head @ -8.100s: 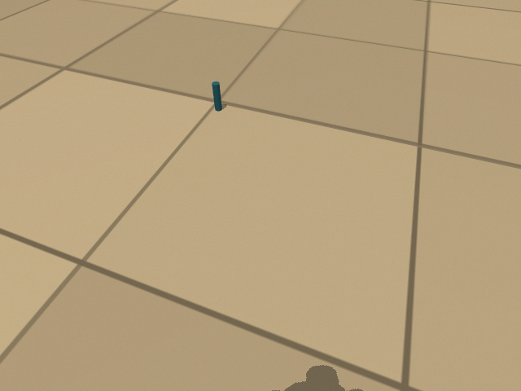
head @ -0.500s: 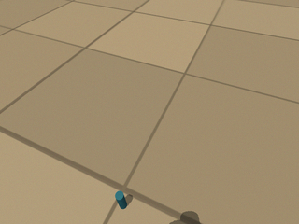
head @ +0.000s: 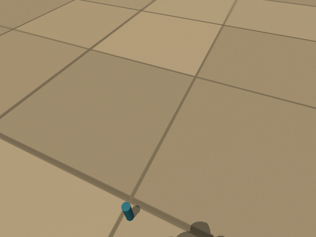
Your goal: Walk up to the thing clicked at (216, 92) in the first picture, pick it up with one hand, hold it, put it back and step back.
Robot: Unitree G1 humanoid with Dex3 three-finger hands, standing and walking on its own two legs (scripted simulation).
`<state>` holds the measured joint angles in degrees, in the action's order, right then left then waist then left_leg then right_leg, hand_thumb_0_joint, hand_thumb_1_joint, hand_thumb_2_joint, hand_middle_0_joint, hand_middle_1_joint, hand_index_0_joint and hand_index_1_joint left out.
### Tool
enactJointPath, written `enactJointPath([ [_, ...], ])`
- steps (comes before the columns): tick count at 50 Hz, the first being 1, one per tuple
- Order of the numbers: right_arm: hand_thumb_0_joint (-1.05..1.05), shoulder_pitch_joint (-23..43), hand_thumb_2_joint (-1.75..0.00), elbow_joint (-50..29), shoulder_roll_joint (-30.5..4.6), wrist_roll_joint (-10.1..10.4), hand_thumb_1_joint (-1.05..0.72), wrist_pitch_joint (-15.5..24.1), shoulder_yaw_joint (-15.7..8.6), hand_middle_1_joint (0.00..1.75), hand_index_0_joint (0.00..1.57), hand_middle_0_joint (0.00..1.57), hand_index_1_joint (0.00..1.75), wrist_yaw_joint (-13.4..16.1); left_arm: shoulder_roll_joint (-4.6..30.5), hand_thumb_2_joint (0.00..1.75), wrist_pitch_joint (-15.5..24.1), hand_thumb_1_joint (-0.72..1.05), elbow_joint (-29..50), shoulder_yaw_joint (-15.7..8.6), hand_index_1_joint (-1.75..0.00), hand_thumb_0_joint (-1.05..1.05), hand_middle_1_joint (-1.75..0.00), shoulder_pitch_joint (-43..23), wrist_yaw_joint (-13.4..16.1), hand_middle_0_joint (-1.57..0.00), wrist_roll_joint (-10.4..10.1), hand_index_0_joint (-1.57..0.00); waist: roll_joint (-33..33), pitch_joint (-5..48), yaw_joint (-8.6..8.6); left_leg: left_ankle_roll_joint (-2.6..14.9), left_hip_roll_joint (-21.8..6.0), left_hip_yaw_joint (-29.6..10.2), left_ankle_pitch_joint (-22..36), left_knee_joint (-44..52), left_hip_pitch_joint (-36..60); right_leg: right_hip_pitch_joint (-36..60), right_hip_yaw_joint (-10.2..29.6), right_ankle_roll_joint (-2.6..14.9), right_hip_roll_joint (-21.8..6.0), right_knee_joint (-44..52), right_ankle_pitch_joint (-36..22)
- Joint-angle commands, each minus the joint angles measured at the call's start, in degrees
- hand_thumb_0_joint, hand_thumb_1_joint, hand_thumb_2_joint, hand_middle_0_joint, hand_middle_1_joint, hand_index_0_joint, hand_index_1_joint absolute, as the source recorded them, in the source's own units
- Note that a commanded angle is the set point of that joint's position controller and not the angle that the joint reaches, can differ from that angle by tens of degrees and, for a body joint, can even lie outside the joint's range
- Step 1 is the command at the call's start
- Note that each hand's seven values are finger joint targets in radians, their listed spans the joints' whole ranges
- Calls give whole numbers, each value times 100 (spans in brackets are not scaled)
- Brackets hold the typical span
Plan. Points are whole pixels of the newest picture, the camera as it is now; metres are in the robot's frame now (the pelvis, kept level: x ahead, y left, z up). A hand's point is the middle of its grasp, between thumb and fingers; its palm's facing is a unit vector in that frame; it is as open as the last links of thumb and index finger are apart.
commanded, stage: stand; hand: left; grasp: from the side
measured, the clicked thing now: (128, 211) +0.37 +0.19 -0.69
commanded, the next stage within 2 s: go down in 0.78 s
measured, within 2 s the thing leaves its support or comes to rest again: neither
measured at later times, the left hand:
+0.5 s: hand out of the picture +0.08 +0.26 -0.16, palm faces -0.02 -0.94 -0.35, open 7.4 cm
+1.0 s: hand out of the picture +0.12 +0.25 -0.16, palm faces +0.06 -0.94 -0.33, open 8.3 cm
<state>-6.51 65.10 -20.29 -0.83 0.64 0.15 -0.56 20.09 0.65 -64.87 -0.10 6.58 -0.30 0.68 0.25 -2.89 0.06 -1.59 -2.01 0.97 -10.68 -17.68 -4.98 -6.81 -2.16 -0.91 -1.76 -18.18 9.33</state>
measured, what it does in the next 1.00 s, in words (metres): stands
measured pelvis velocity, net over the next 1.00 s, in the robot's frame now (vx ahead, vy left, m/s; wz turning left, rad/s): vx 0.00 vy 0.00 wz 0.01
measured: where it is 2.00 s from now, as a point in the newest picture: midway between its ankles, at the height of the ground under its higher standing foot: outside the picture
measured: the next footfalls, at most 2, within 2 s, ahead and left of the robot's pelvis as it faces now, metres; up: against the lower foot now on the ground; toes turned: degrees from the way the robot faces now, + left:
none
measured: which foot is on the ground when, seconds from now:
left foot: down 0.00-1.00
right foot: down 0.00-1.00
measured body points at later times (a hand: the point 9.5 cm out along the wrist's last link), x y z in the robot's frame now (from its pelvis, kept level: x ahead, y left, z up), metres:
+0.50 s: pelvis +0.01 +0.00 +0.00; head +0.02 +0.00 +0.45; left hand +0.08 +0.30 -0.13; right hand +0.08 -0.30 -0.13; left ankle -0.01 +0.14 -0.75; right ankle +0.01 -0.13 -0.75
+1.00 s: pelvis +0.00 +0.00 -0.01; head +0.03 +0.00 +0.44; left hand +0.11 +0.30 -0.13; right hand +0.09 -0.29 -0.13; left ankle -0.01 +0.14 -0.75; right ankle +0.01 -0.13 -0.75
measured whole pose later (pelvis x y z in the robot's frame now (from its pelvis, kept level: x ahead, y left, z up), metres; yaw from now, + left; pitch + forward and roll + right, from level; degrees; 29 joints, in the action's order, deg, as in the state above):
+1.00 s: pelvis +0.00 +0.00 -0.01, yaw +0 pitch +1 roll +0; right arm -9.6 53.5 -18.8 2.0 2.1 0.3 1.6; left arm 18.5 1.5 -61.8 -4.1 1.8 0.7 -0.4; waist 0.0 -3.2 -0.3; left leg -1.3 -1.8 0.4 -13.4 -24.6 -12.4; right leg -13.9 -2.4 -0.8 -2.1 -24.8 12.1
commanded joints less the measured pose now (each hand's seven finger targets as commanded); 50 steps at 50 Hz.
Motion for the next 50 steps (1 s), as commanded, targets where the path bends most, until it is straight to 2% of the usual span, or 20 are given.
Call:
enactJointPath([
  [1,0,222,-90,-340,-1208,18,-90,100,-206,30,20,20,30,95,1257,90,97,90,323,-223,-30,0,-30,-221,66,-20,-19,-20,55,402,10,195,-601,-493,814,318,-133,205,537,171,-645,212,-775],
  [4,0,199,-90,-352,-1174,24,-90,93,-195,30,20,20,30,90,1261,90,97,90,314,-216,-30,0,-30,-245,66,-20,-20,-20,-69,368,2,197,-602,-513,686,344,-137,168,510,167,-633,230,-562],
  [16,0,195,-90,-363,-1207,28,-90,103,-207,30,20,20,30,102,1226,90,107,90,332,-202,-30,0,-30,-233,70,-20,-16,-20,12,495,-3,222,-637,-492,1119,253,-20,293,492,167,-661,150,-1043],
  [23,0,207,-90,-358,-1212,16,-90,96,-209,30,20,20,30,106,1225,90,89,90,337,-212,-30,0,-30,-252,67,-20,-11,-20,-8,348,2,195,-602,-480,768,319,-111,202,516,174,-654,216,-771],
  [26,0,213,-90,-378,-1191,17,-90,109,-210,30,20,20,30,103,1255,90,93,90,348,-223,-30,0,-30,-249,73,-20,-12,-20,-10,455,1,195,-617,-475,994,301,-39,247,495,178,-651,170,-904],
  [31,0,197,-90,-378,-1203,21,-90,92,-227,30,20,20,30,101,1237,90,104,90,353,-209,-30,0,-30,-236,73,-20,-4,-20,-49,490,-12,213,-604,-447,910,257,10,237,513,187,-665,208,-915],
  [37,0,243,-90,-412,-1193,23,-90,100,-233,30,20,20,30,99,1234,90,114,90,372,-210,-30,0,-30,-183,79,-20,-4,-20,-4,546,7,223,-616,-442,1092,232,68,266,503,183,-662,177,-1125],
  [43,0,210,-90,-417,-1215,21,-90,96,-230,30,20,20,30,104,1209,90,109,90,371,-210,-30,0,-30,-185,81,-20,-8,-20,4,423,12,238,-608,-443,1003,267,4,231,492,176,-657,208,-1017],
  [44,0,183,-93,-410,-1197,22,-97,94,-232,30,20,21,30,107,1250,82,106,82,363,-229,-22,0,-22,-211,87,-23,-12,-18,-63,447,-2,232,-626,-456,1009,279,30,263,507,188,-654,175,-978],
  [45,0,82,-93,-1995,-236,418,-101,370,33,30,20,20,30,223,269,74,611,74,2374,-255,-14,0,-14,-2221,163,-15,-318,-10,33,-139,-704,227,215,222,87,-183,-787,-1130,120,108,115,-153,-369],
  [46,0,-197,-93,-1647,-398,410,-102,350,-17,30,20,20,30,280,537,66,547,66,1835,-353,-6,0,-6,-2707,201,-7,-295,-3,-80,183,-532,245,241,179,3,-297,-731,-869,47,89,94,-221,-183],
  [47,0,-337,-94,-1591,-570,383,-103,286,-96,30,20,20,30,309,1033,58,311,58,850,-695,-1,0,-2,-1784,242,-2,-191,-1,-329,161,-418,266,282,195,-138,-435,-910,-913,-20,114,135,-268,87],
  [48,0,-410,-93,-1758,-617,387,-100,226,-170,30,20,20,30,307,1144,50,217,50,580,-833,-3,0,-3,-1325,183,-2,-144,-3,-356,169,-217,244,236,205,-5,-597,-1096,-969,-52,142,165,-442,75],
  [50,0,-597,-92,-1959,-571,320,-99,280,-319,30,20,20,30,363,1517,34,270,34,958,-1069,-4,0,-5,-1843,105,-2,11,-3,-279,984,-164,255,259,160,217,-915,-1147,-883,13,116,121,-761,-245],
])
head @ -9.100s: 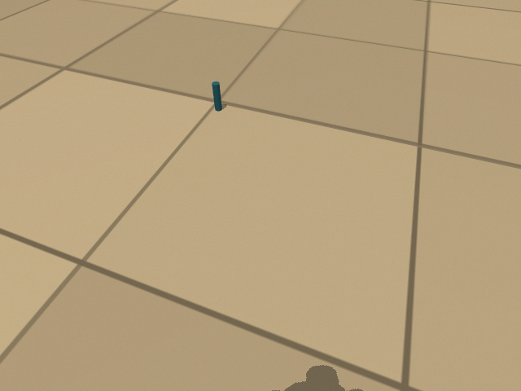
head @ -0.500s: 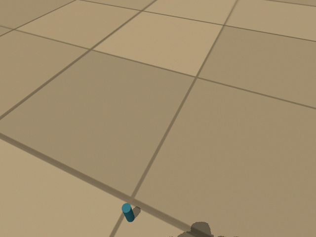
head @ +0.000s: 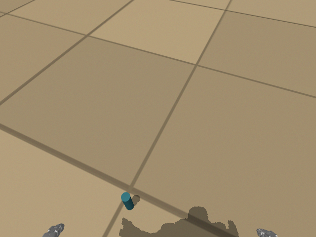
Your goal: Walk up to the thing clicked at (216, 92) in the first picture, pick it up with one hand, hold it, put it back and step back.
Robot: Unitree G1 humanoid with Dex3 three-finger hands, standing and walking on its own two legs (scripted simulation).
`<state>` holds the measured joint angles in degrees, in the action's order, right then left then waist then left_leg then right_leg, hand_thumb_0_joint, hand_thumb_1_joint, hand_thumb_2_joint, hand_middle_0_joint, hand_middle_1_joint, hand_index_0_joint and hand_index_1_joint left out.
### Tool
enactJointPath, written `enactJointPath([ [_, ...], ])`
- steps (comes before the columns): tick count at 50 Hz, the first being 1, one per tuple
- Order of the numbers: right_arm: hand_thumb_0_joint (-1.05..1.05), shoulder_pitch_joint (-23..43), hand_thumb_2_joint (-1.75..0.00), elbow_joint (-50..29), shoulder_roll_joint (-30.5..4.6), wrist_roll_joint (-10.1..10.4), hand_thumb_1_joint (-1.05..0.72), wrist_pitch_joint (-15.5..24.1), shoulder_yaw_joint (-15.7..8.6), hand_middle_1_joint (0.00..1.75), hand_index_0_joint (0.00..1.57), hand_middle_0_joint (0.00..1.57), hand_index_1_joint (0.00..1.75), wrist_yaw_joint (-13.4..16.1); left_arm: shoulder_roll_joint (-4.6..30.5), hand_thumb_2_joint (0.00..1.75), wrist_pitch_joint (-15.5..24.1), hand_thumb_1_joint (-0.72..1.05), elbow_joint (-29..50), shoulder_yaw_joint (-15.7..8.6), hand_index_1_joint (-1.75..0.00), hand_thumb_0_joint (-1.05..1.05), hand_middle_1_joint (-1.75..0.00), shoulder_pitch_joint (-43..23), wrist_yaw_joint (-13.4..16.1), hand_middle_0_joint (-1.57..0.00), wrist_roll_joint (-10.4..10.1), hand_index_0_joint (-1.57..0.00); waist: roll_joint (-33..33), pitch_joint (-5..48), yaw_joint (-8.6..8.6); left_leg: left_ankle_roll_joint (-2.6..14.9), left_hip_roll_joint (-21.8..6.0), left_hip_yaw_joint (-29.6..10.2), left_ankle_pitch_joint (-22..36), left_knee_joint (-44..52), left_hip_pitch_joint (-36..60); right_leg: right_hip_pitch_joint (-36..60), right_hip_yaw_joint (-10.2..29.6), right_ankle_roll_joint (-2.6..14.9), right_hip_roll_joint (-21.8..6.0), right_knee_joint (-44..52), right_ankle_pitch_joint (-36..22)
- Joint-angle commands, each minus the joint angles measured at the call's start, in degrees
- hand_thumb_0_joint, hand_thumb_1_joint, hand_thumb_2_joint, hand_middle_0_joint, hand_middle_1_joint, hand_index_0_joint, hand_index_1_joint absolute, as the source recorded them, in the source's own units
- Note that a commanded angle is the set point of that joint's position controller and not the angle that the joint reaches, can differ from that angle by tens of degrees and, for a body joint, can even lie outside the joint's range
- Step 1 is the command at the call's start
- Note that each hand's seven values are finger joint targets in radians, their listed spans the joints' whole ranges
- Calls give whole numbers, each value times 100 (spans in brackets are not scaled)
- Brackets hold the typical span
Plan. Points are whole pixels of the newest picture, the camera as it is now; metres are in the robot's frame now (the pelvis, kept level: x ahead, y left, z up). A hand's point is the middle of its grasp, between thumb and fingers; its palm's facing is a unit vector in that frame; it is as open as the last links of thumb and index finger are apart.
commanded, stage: go down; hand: left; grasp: from the side
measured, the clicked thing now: (127, 201) +0.37 +0.18 -0.68
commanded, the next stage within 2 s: none
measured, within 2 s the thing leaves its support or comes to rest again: neither
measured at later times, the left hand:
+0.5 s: hand out of the picture +0.15 +0.27 -0.19, palm faces +0.05 -0.95 -0.31, open 16.7 cm
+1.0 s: hand out of the picture +0.15 +0.29 -0.21, palm faces +0.09 -0.95 -0.31, open 17.2 cm
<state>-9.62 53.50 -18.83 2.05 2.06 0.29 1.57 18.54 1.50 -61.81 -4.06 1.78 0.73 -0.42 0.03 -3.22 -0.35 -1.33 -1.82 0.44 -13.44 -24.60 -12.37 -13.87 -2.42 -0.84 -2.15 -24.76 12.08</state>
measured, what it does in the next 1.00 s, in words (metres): lowers itself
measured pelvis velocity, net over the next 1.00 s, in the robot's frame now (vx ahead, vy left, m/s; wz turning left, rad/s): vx -0.01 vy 0.02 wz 0.00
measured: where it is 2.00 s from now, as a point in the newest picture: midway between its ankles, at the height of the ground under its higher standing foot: outside the picture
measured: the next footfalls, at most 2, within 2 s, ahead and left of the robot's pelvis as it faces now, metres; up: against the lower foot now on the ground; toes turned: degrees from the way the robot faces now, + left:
none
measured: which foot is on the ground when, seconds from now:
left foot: down 0.00-1.00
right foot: down 0.00-1.00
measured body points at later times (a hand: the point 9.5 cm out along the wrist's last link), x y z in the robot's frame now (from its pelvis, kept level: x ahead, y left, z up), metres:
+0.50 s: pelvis -0.01 +0.02 -0.06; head +0.07 +0.04 +0.39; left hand +0.15 +0.32 -0.17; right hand +0.14 -0.25 -0.15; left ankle -0.01 +0.14 -0.74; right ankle +0.01 -0.13 -0.74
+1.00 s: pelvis -0.01 +0.02 -0.10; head +0.08 +0.04 +0.34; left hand +0.14 +0.34 -0.19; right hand +0.16 -0.23 -0.18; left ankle -0.01 +0.14 -0.74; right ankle +0.01 -0.13 -0.74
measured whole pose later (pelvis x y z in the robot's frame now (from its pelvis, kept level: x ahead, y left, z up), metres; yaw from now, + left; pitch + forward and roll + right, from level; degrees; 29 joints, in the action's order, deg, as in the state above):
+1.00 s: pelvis -0.01 +0.02 -0.10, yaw +0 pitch +19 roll -3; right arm -12.7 30.9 -13.4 -0.1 11.2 -0.1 4.3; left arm 20.5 -12.5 -20.3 -15.4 16.8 -5.8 -0.6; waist 0.2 7.8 -2.2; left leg -0.5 -2.4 -2.2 -32.7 -70.1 -56.1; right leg -55.3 -3.0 -1.8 -2.4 -66.0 29.2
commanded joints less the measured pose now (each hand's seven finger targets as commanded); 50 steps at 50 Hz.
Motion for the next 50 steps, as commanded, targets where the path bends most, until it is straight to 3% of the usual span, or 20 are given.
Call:
enactJointPath([
  [1,0,-323,-92,-962,-689,-13,-97,178,-384,30,20,20,30,129,1665,26,141,26,578,-776,-6,0,-7,-1016,-75,-2,227,-2,-101,1290,-55,194,244,194,633,-342,-518,-74,21,128,145,-315,-675],
  [2,0,-454,-92,-1001,-677,-71,-97,180,-441,30,20,20,30,98,1581,21,60,25,220,-841,-6,0,-7,-422,-136,-2,356,-3,-78,1415,-8,196,275,191,703,-584,-794,-153,49,138,118,-516,-780],
  [4,0,-488,-91,-1262,-609,-97,-95,212,-515,30,20,20,30,49,1656,16,-48,13,490,-1150,-5,0,-7,167,-200,-4,464,-5,121,1930,279,155,322,202,1011,-768,-923,97,56,167,119,-735,-1004],
  [6,0,-398,-91,-1537,-537,-80,-94,231,-495,30,20,20,30,54,1342,12,-249,3,789,-986,-5,0,-6,119,-226,-6,451,-7,310,1784,191,129,331,200,863,-745,-947,-100,61,181,146,-698,-784],
  [7,0,-302,-91,-1647,-542,-69,-93,243,-495,30,20,20,30,56,1376,10,-340,-1,1099,-991,-5,0,-6,-162,-223,-6,456,-7,356,1696,170,114,303,178,807,-800,-1016,-285,45,191,157,-741,-698],
  [10,0,-164,-90,-1944,-531,-56,-93,303,-488,30,20,20,30,27,1370,7,-600,-19,1273,-1036,-4,0,-5,-172,-259,-7,462,-7,137,1451,74,131,232,93,497,-1145,-1479,-810,-32,197,205,-1006,-307],
  [11,0,-192,-90,-2009,-512,-57,-92,345,-494,30,20,20,30,21,1212,6,-639,-26,1391,-959,-4,0,-5,-74,-283,-7,415,-7,95,1395,30,140,214,88,313,-1239,-1595,-1000,-36,189,219,-1090,-120],
  [14,0,-334,-90,-2159,-516,-57,-91,475,-525,30,20,20,30,27,1059,4,-698,-40,1866,-967,-6,0,-7,149,-351,-8,359,-8,44,1523,-75,148,158,35,174,-1526,-1800,-1355,-77,191,264,-1419,29],
  [17,0,-368,-89,-2283,-493,-74,-87,612,-554,30,20,20,30,69,1203,4,-672,-47,2499,-1096,-8,0,-8,153,-357,-8,344,-8,133,1840,-109,150,141,-3,134,-1866,-1950,-1583,-72,173,233,-1773,63],
  [18,0,-385,-89,-2338,-436,-83,-89,661,-541,30,20,20,30,72,1053,3,-643,-51,2916,-987,-8,0,-8,47,-383,-8,323,-8,186,1900,-136,147,116,-18,144,-1995,-2011,-1728,-57,180,231,-1920,51],
  [21,0,-353,-89,-2417,-449,-104,-88,761,-561,30,20,20,30,136,1220,1,-682,-57,3323,-1191,-8,0,-7,422,-349,-9,312,-8,430,1997,-107,81,39,-128,187,-2174,-2160,-2103,-92,201,255,-2268,133],
  [23,0,-374,-89,-2499,-454,-117,-88,797,-568,30,20,20,30,177,1248,2,-770,-55,3661,-1247,-7,0,-7,757,-342,-9,320,-9,540,2175,-62,58,25,-143,337,-2259,-2107,-2137,-81,215,249,-2400,85],
  [25,0,-371,-89,-2557,-455,-117,-88,825,-538,30,20,20,30,216,1131,1,-924,-55,3944,-1135,-7,0,-7,984,-364,-9,298,-9,544,2152,-123,49,1,-198,428,-2345,-2169,-2196,-78,215,244,-2503,25],
  [27,0,-363,-89,-2634,-473,-118,-88,848,-534,30,20,20,30,257,1259,1,-1101,-55,4261,-1256,-6,0,-6,1130,-342,-9,290,-8,647,2273,-103,52,6,-210,573,-2456,-2153,-2235,-71,205,238,-2575,-73],
  [28,0,-334,-89,-2656,-441,-116,-87,858,-495,30,20,20,30,272,1118,1,-1191,-58,4284,-1155,-6,0,-6,1246,-355,-9,253,-8,583,2124,-147,47,-9,-264,459,-2488,-2297,-2345,-94,197,236,-2614,33],
  [33,0,-277,-89,-2842,-356,-133,-87,965,-435,30,20,20,30,350,1011,5,-1500,-56,4696,-1153,-7,0,-6,1483,-332,-8,189,-7,487,2018,-200,97,16,-253,46,-2707,-2668,-2580,-113,178,233,-2714,298],
  [36,0,-327,-89,-2915,-348,-153,-88,1008,-447,30,20,20,30,374,971,4,-1581,-56,4881,-1181,-7,0,-7,1778,-391,-8,136,-8,561,2268,-190,74,-9,-288,516,-2907,-2679,-2650,-150,194,238,-2962,50],
  [44,0,-422,-90,-2952,-317,-171,-90,1091,-438,30,20,20,30,372,1196,7,-1422,-48,4999,-1556,-7,0,-6,2041,-506,-7,28,-6,548,2436,-110,88,20,-301,677,-3318,-3065,-2979,-135,208,229,-3399,-53],
  [47,0,-373,-90,-2950,-361,-185,-92,1144,-457,30,20,20,30,366,1374,6,-1216,-46,5028,-1653,-5,0,-4,1439,-603,-7,-13,-6,614,2412,-234,106,29,-297,383,-3527,-3345,-3293,-89,198,210,-3552,91],
  [50,0,-259,-91,-2902,-409,-197,-93,1268,-435,30,20,20,30,339,1515,7,-759,-46,4457,-1868,-5,0,-4,527,-790,-6,-128,-5,407,2080,-329,172,64,-249,-452,-3982,-4130,-3984,-34,186,178,-3891,689],
])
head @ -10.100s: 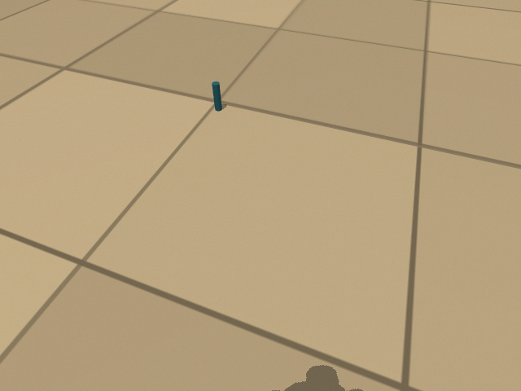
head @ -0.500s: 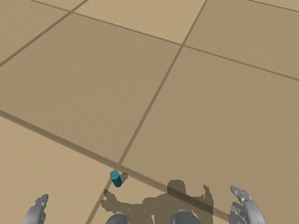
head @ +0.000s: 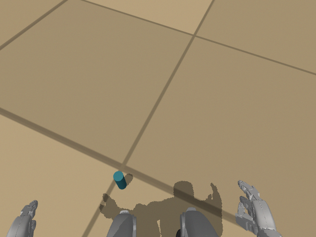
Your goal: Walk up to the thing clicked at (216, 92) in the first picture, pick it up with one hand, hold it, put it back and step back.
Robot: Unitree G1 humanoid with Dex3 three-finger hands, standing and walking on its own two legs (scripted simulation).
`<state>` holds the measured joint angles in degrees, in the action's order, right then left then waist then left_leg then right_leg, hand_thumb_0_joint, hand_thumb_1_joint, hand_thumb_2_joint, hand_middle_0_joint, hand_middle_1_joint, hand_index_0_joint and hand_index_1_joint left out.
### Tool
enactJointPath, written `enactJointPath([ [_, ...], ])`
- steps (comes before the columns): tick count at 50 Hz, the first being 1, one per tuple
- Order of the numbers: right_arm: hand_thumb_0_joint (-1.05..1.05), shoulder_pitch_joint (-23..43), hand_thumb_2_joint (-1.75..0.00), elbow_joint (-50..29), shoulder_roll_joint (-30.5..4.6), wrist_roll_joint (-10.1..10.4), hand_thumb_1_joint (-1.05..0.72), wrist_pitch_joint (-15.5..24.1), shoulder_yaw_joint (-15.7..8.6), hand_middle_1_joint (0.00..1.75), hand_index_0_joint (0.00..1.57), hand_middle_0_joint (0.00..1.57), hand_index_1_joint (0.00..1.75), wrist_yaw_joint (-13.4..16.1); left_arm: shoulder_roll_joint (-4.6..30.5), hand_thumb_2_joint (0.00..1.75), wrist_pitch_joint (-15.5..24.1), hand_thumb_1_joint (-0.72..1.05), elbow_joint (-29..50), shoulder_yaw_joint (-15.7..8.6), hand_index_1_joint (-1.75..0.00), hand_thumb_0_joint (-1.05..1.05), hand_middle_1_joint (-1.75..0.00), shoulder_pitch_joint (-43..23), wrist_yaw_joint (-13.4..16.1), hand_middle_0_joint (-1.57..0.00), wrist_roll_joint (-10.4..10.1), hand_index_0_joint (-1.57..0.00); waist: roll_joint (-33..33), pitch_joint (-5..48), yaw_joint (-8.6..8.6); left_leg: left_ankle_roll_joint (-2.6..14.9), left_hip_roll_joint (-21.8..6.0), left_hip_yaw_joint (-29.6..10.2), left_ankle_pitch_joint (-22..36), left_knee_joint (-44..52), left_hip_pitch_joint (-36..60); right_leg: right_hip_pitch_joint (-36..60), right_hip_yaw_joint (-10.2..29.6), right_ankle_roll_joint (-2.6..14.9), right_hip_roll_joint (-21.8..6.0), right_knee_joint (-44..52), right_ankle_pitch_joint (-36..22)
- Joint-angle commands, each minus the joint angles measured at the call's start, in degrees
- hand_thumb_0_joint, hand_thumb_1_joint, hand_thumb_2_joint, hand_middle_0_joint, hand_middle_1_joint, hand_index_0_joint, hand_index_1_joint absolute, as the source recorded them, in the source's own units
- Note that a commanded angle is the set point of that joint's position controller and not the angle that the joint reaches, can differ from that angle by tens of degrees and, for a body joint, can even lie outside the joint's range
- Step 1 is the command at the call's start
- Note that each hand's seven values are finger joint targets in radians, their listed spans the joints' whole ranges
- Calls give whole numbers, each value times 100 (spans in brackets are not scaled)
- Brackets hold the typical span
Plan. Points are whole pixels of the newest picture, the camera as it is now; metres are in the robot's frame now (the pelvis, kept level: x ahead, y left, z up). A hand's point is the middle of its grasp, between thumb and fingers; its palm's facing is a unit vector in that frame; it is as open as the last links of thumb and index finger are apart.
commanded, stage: go down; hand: left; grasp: from the side
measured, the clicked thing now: (120, 180) +0.39 +0.17 -0.58
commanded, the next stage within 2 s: approach in 1.88 s
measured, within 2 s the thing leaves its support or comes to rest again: neither
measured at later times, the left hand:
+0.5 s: hand (52, 195) +0.26 +0.33 -0.20, palm faces +0.13 -0.97 -0.19, open 17.4 cm
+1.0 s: hand (54, 183) +0.31 +0.35 -0.25, palm faces +0.09 -0.99 -0.13, open 17.5 cm
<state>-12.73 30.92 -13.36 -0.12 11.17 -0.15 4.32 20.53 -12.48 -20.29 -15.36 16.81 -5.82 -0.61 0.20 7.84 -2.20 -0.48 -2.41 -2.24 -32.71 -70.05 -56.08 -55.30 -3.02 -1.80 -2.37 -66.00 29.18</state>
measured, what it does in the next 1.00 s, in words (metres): lowers itself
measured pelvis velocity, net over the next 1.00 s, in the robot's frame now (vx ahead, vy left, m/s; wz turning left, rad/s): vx -0.07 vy -0.01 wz -0.04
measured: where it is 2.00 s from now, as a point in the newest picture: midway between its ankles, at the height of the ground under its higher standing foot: outside the picture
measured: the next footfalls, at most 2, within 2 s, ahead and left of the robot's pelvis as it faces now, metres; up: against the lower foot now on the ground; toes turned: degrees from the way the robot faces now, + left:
none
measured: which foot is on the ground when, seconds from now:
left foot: down 0.00-1.00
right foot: down 0.00-1.00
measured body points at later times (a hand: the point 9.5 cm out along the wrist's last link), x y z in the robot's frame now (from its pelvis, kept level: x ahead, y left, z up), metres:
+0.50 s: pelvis -0.05 -0.01 -0.14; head +0.12 +0.02 +0.27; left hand +0.25 +0.38 -0.19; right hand +0.10 -0.28 -0.25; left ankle +0.01 +0.12 -0.64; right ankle +0.02 -0.14 -0.64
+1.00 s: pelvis -0.07 -0.01 -0.22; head +0.13 +0.03 +0.18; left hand +0.30 +0.40 -0.24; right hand +0.08 -0.29 -0.33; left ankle +0.01 +0.12 -0.64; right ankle +0.02 -0.14 -0.64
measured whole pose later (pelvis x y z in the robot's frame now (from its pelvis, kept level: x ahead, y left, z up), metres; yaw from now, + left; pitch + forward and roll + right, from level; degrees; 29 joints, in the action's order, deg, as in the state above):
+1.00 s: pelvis -0.07 -0.01 -0.22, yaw -2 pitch +33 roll -5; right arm -7.3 38.2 -20.0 -1.2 10.8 3.2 1.4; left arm 41.6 19.2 -55.4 -40.1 -26.0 -35.7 -8.8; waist -0.7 8.2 -4.3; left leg -1.3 -1.2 -5.5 -40.4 -117.3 -110.4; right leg -109.6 -2.6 -1.1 -2.9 -112.8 36.5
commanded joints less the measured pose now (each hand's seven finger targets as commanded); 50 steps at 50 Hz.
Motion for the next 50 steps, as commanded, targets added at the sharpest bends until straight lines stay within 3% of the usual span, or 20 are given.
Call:
enactJointPath([
  [1,0,117,-91,-590,-971,14,-94,410,-387,30,20,20,30,55,1441,4,852,-50,27,-849,-4,0,-4,-1327,-241,-7,-169,-6,369,948,-160,101,134,-6,1185,370,-78,-160,43,275,187,56,-777],
  [2,0,73,-91,-570,-1003,12,-94,458,-405,30,20,20,30,42,1567,4,1075,-51,-201,-1018,-5,0,-5,-1359,-377,-6,-251,-6,302,1084,-123,130,155,22,915,184,-263,-324,67,264,191,-92,-572],
  [5,0,24,-91,-550,-1105,14,-93,554,-428,30,20,20,30,5,1739,5,1767,-57,-398,-1082,-7,0,-8,-1775,-859,-7,-400,-7,485,1748,-97,136,198,13,695,-199,-554,-732,186,286,140,-579,-390],
  [7,0,-36,-90,-467,-1208,6,-92,547,-455,30,20,20,30,21,2057,6,2085,-55,-437,-1301,-9,0,-10,-1939,-1129,-7,-496,-7,564,2226,-7,112,195,6,774,-440,-637,-769,297,287,92,-760,-397],
  [10,0,-21,-90,-324,-1297,-17,-90,489,-412,30,20,20,30,15,2295,6,2398,-58,-935,-1441,-10,0,-10,-2332,-1400,-7,-528,-7,742,2486,71,69,195,-64,867,-829,-1017,-1252,290,311,86,-1271,-471],
  [13,0,-52,-90,-324,-1429,12,-90,384,-413,30,20,20,30,-12,2709,7,2569,-59,-1315,-1884,-10,0,-10,-2396,-1499,-7,-535,-6,704,2869,278,67,191,-116,1034,-1021,-1188,-1393,209,345,99,-1566,-592],
  [15,0,14,-90,-311,-1458,11,-88,307,-356,30,20,20,30,-48,2895,6,2651,-61,-1390,-2048,-9,0,-9,-2526,-1575,-7,-543,-7,826,3009,369,60,169,-180,1119,-1076,-1081,-1659,115,381,133,-1799,-657],
  [16,0,8,-90,-290,-1472,1,-88,276,-372,30,20,20,30,-51,2842,6,2672,-59,-1506,-2009,-9,0,-9,-2619,-1627,-7,-548,-7,864,2939,294,59,195,-178,1024,-1129,-1287,-1732,111,380,123,-1869,-599],
  [17,0,-3,-90,-274,-1460,14,-88,259,-368,30,20,20,30,-63,2909,6,2717,-59,-1505,-2142,-9,0,-8,-2696,-1653,-7,-607,-6,700,3043,343,83,193,-157,948,-1200,-1363,-1696,128,370,132,-1868,-533],
  [21,0,31,-90,-176,-1524,6,-89,230,-369,30,20,20,30,-76,3194,6,2938,-55,-1533,-2371,-9,0,-9,-3427,-1865,-6,-760,-6,520,3122,137,151,200,-61,720,-1670,-1963,-1834,236,330,124,-2023,-353],
  [23,0,-49,-90,-1,-1535,5,-89,227,-349,30,20,20,30,-85,3111,6,3060,-55,-1815,-2294,-8,0,-8,-3709,-2001,-6,-777,-6,487,3069,7,162,191,-67,760,-1872,-2147,-2098,198,347,137,-2213,-378],
  [24,0,-52,-90,95,-1530,-13,-88,231,-342,30,20,20,30,-82,3035,6,3115,-54,-2049,-2233,-8,0,-8,-3793,-2092,-6,-769,-6,466,2914,-42,176,193,-75,546,-1975,-2306,-2382,176,349,142,-2279,-195],
  [27,0,-68,-90,123,-1605,-26,-88,232,-300,30,20,20,30,-78,3557,4,3363,-55,-1975,-2377,-6,0,-7,-4502,-2298,-6,-784,-6,720,2891,-55,168,162,-155,-53,-2051,-2513,-2816,161,352,140,-2462,281],
  [29,0,-12,-90,103,-1609,-30,-89,235,-254,30,20,20,30,-104,3592,3,3432,-55,-2200,-2351,-6,0,-6,-4630,-2426,-6,-800,-6,746,2780,-81,182,150,-175,-488,-2065,-2703,-2962,185,333,138,-2483,630],
  [36,0,-133,-90,304,-1831,-58,-90,176,-184,30,20,20,30,-138,4075,3,3492,-55,-2353,-2756,-5,0,-4,-4623,-2722,-6,-888,-5,1280,3666,190,75,157,-238,628,-2464,-2147,-3300,-43,428,142,-3249,-194],
  [38,0,-179,-90,368,-1825,-52,-90,146,-172,30,20,20,30,-143,4043,4,3455,-54,-2386,-2757,-5,0,-4,-4695,-2780,-5,-909,-5,1276,3590,135,70,161,-274,746,-2557,-2238,-3452,-81,431,135,-3363,-236],
  [39,0,-98,-90,272,-1859,-44,-90,136,-158,30,20,20,30,-144,4177,4,3440,-54,-2361,-2903,-4,0,-4,-4616,-2790,-5,-934,-5,1199,3571,211,81,171,-267,818,-2601,-2317,-3420,-84,430,134,-3389,-294],
  [42,0,-61,-91,273,-1839,-44,-91,108,-136,30,20,20,30,-155,4189,3,3423,-54,-2423,-2941,-3,0,-2,-4697,-2851,-5,-992,-4,1013,3434,148,127,194,-175,675,-2804,-2755,-3356,-60,411,139,-3425,-242],
  [43,0,-87,-91,298,-1818,-36,-91,109,-139,30,20,20,30,-167,4099,3,3426,-54,-2455,-2868,-3,0,-2,-4823,-2885,-5,-1019,-4,871,3388,50,152,200,-139,593,-2892,-2952,-3318,-50,397,144,-3424,-198],
  [50,0,-171,-91,450,-1874,-84,-92,108,-112,30,20,20,30,-208,4249,3,3533,-55,-2643,-2871,-4,0,-4,-5340,-3087,-5,-1006,-4,950,3269,-59,163,194,-108,363,-3213,-3263,-3684,-78,402,141,-3719,-32],
])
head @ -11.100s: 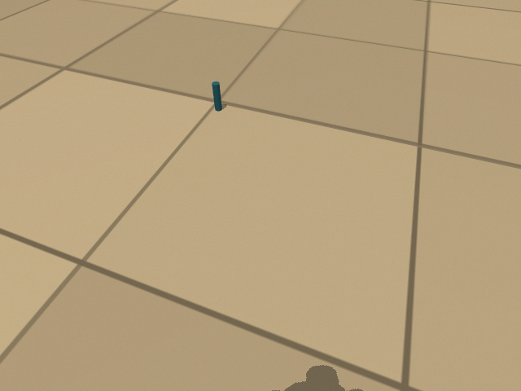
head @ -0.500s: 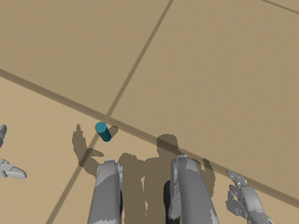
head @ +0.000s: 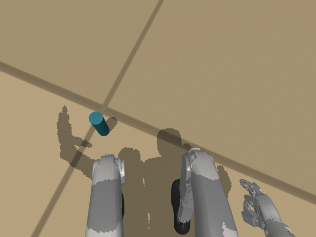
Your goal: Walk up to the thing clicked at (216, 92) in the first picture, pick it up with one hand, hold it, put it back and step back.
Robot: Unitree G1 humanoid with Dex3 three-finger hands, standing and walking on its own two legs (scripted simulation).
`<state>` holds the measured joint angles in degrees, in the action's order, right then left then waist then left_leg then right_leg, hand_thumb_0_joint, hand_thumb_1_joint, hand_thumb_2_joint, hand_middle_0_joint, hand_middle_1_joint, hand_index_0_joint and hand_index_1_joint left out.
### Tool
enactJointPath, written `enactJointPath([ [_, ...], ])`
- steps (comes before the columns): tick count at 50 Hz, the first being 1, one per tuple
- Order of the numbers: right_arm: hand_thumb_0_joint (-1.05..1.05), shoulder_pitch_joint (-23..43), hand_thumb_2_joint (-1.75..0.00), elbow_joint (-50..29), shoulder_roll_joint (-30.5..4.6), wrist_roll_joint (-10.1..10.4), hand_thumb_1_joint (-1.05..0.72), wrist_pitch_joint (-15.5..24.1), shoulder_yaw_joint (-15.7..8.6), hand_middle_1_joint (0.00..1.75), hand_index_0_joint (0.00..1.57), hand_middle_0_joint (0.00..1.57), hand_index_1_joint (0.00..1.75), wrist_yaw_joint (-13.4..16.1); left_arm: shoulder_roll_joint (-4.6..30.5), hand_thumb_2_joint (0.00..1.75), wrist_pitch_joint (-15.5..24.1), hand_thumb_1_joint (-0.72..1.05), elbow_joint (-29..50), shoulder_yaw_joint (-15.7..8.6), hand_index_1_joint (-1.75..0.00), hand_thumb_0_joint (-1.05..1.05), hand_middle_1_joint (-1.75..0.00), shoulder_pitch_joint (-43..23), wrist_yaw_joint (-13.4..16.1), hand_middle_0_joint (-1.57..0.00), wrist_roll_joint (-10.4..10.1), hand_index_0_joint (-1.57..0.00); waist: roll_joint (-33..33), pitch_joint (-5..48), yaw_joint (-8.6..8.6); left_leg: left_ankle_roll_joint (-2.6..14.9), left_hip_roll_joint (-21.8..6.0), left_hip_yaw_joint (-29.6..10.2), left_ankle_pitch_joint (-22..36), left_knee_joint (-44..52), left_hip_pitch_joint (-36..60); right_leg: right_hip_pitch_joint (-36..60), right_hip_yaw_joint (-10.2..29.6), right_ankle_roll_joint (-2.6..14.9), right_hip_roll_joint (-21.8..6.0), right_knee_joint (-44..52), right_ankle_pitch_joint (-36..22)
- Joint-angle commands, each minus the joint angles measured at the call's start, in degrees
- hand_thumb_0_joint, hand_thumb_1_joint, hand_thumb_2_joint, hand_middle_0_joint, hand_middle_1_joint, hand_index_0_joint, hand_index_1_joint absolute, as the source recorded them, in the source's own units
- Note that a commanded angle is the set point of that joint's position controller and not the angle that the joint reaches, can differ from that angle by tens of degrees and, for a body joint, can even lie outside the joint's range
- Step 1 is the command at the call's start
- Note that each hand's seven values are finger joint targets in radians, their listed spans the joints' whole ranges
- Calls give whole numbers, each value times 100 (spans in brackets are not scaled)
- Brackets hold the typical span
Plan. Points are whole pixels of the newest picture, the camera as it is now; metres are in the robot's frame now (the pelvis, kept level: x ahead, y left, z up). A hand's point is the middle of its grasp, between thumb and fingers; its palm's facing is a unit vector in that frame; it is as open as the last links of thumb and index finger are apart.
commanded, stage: go down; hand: left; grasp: from the side
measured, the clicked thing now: (100, 125) +0.45 +0.19 -0.35
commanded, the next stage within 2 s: approach in 0.88 s
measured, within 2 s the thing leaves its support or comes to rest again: neither
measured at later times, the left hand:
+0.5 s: hand out of the picture +0.38 +0.38 -0.05, palm faces +0.11 -0.99 -0.10, open 17.4 cm
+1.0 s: hand out of the picture +0.40 +0.38 -0.05, palm faces +0.11 -0.99 -0.09, open 17.4 cm
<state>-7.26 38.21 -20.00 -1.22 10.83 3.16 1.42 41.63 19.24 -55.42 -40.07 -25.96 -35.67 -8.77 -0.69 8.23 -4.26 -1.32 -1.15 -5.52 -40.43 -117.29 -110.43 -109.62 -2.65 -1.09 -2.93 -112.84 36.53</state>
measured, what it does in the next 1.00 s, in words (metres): lowers itself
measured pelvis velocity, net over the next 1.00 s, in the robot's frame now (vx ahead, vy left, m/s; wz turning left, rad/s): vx -0.01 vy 0.00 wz -0.01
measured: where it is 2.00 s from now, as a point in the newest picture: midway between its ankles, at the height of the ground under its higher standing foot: (148, 221)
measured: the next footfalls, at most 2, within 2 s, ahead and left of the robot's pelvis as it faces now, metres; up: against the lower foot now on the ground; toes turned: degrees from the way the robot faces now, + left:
none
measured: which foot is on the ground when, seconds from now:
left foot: down 0.00-1.00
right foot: down 0.00-1.00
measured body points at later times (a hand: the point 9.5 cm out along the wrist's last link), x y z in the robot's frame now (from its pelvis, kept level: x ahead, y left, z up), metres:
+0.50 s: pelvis -0.01 +0.00 -0.04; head +0.19 +0.06 +0.36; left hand +0.37 +0.43 -0.04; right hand +0.12 -0.28 -0.14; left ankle +0.07 +0.13 -0.42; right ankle +0.10 -0.13 -0.42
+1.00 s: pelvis -0.01 +0.00 -0.06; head +0.20 +0.06 +0.34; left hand +0.39 +0.43 -0.04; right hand +0.12 -0.28 -0.16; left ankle +0.07 +0.13 -0.42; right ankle +0.10 -0.13 -0.42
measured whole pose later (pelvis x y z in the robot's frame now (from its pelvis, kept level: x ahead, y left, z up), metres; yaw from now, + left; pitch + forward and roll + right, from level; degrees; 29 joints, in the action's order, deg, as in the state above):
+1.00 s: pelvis -0.01 +0.00 -0.06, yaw -1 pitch +32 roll -6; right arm -7.6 39.9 -21.0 -2.3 9.5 5.2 0.1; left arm 48.0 20.4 -61.3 -42.7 -36.4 -39.8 -8.6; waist -1.0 6.1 -5.9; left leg -1.1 -0.2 -6.5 -40.5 -128.1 -120.3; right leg -118.9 -2.5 -1.6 -3.1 -123.0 36.5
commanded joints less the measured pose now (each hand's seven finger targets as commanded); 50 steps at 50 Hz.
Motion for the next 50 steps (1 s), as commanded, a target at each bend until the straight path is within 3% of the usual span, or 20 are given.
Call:
enactJointPath([
  [1,0,-714,-91,-261,-1243,12,-91,145,-448,30,20,20,30,82,2229,4,384,-54,966,-416,-4,0,-4,-1183,-128,-5,-186,-4,1100,3315,161,236,61,212,1134,1456,2209,1670,-119,330,194,895,-764],
  [4,0,-709,-90,-291,-1257,-13,-91,140,-419,30,20,20,30,83,2411,4,409,-52,1022,-435,-4,0,-4,-1441,-169,-5,-168,-5,1121,3438,97,251,86,274,1045,1349,2093,1763,-113,313,184,884,-691],
  [8,0,-647,-90,-313,-1311,-20,-90,135,-394,30,20,20,30,72,2637,5,407,-51,1012,-509,-5,0,-5,-1683,-166,-5,-117,-4,1234,3360,149,260,66,191,573,1396,2003,1481,-175,308,193,745,-375],
  [9,0,-729,-90,-203,-1289,-27,-91,113,-368,30,20,20,30,63,2493,5,365,-50,796,-443,-5,0,-5,-1568,-185,-5,-118,-4,1353,3291,135,236,71,187,688,1384,2035,1408,-184,322,183,665,-470],
  [12,0,-765,-90,-185,-1316,-17,-90,75,-365,30,20,20,30,49,2526,5,298,-51,759,-444,-4,0,-4,-1566,-207,-5,-123,-4,1334,3321,175,231,64,172,705,1319,2051,1233,-203,330,186,585,-474],
  [15,0,-800,-91,-219,-1312,-8,-91,51,-332,30,20,20,30,35,2730,4,266,-53,740,-537,-5,0,-4,-1561,-187,-5,-105,-4,1340,3421,181,233,92,195,844,1241,1959,1321,-211,332,179,522,-555],
  [22,0,-796,-91,-181,-1318,11,-91,46,-331,30,20,20,30,17,2570,6,319,-53,631,-469,-6,0,-6,-1644,-235,-5,-157,-4,1166,3152,104,268,107,202,734,1076,1701,1079,-235,327,188,456,-458],
  [28,0,-839,-90,-150,-1376,4,-91,43,-328,30,20,20,30,2,2684,5,374,-52,776,-437,-5,0,-5,-1983,-287,-5,-139,-4,1462,3133,62,245,63,79,465,1133,1799,780,-289,329,170,283,-322],
  [30,0,-826,-90,-140,-1387,6,-91,20,-322,30,20,20,30,5,2848,5,408,-52,824,-545,-5,0,-5,-2039,-269,-5,-140,-4,1424,3267,115,243,69,64,498,1108,1853,769,-288,331,170,242,-339],
  [33,0,-924,-91,-115,-1381,-8,-91,8,-297,30,20,20,30,1,2804,6,402,-52,861,-538,-6,0,-5,-2074,-290,-5,-164,-4,1525,3441,73,227,101,114,823,1003,1925,869,-273,344,149,174,-558],
  [34,0,-896,-91,-96,-1391,-12,-91,4,-278,30,20,20,30,-9,2691,7,356,-52,472,-516,-6,0,-6,-1822,-298,-5,-148,-4,1423,3385,74,213,103,88,941,988,1943,827,-282,351,143,140,-617],
  [35,0,-899,-90,-112,-1394,-12,-91,-7,-295,30,20,20,30,-11,2960,6,398,-51,828,-624,-5,0,-5,-2024,-288,-5,-141,-4,1467,3449,143,216,108,124,957,966,1883,839,-261,353,151,145,-600],
  [37,0,-870,-91,-144,-1399,-1,-91,-33,-298,30,20,20,30,-11,2768,6,359,-52,583,-483,-6,0,-6,-1928,-316,-5,-115,-4,1481,3262,38,224,110,86,838,1006,1850,737,-281,349,140,162,-532],
  [38,0,-887,-91,-124,-1383,-11,-91,-38,-287,30,20,20,30,-12,2870,6,378,-51,751,-583,-6,0,-6,-2020,-307,-5,-143,-4,1457,3311,107,233,117,124,822,962,1792,820,-263,341,143,163,-524],
  [41,0,-852,-90,-97,-1356,-21,-91,-31,-261,30,20,20,30,-17,2776,7,385,-51,525,-573,-6,0,-6,-2019,-349,-5,-186,-4,1281,3208,44,270,134,228,840,780,1598,844,-230,330,158,197,-513],
  [42,0,-856,-91,-103,-1378,-28,-91,-30,-267,30,20,20,30,-16,2890,7,401,-51,599,-623,-6,0,-6,-2058,-358,-5,-206,-4,1249,3230,53,280,139,259,843,747,1516,917,-211,324,161,216,-506],
  [48,0,-893,-90,-67,-1351,-79,-90,-25,-254,30,20,20,30,-30,2825,8,435,-49,406,-584,-7,0,-6,-2179,-427,-5,-195,-3,989,3264,-44,331,147,363,902,518,1217,1188,-161,287,168,251,-585],
  [49,0,-889,-91,-84,-1369,-78,-91,-27,-256,30,20,20,30,-28,2886,13,435,-52,451,-585,-14,0,-11,-2253,-437,-6,-189,-3,1018,3313,-32,327,142,361,906,533,1275,1169,-162,291,172,246,-578],
  [50,0,-860,-90,-88,-1377,-79,-89,-27,-260,30,20,20,30,-31,2848,5,454,-52,497,-544,-8,0,-6,-2333,-455,-7,-180,-5,1164,3248,-49,308,132,331,870,577,1314,1012,-188,308,168,184,-542],
])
